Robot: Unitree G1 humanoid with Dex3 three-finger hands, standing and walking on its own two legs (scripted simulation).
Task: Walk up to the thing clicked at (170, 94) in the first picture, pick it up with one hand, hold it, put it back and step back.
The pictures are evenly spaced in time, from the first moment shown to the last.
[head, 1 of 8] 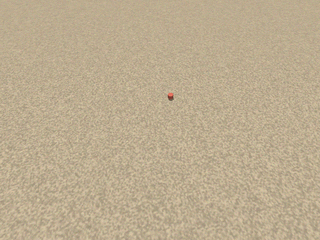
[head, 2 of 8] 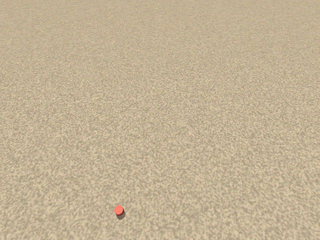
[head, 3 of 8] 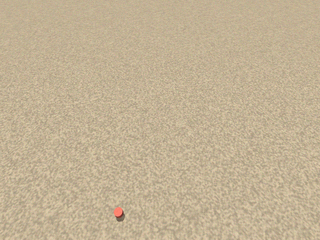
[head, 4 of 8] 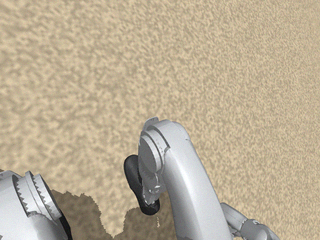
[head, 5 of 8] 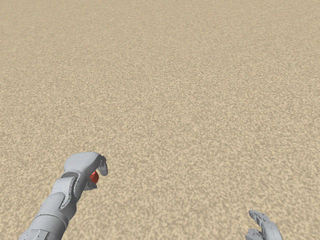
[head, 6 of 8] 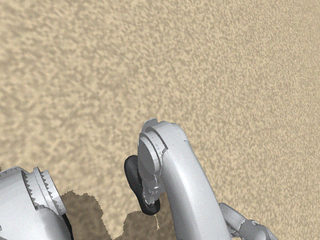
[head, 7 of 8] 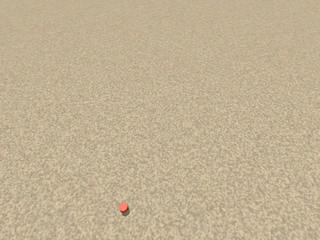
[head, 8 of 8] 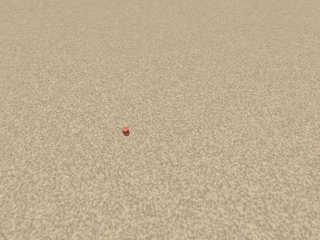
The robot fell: no
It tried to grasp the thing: yes
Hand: left
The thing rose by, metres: 0.69
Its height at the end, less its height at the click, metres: +0.00
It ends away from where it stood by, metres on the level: 0.01
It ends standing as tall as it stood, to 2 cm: yes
